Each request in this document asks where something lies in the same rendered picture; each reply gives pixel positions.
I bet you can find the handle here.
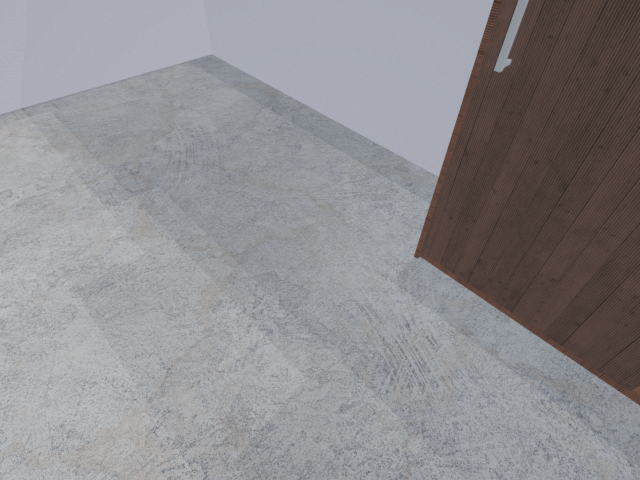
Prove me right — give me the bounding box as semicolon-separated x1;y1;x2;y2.
494;0;529;73

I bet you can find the wardrobe door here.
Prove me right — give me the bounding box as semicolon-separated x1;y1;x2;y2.
421;0;640;392

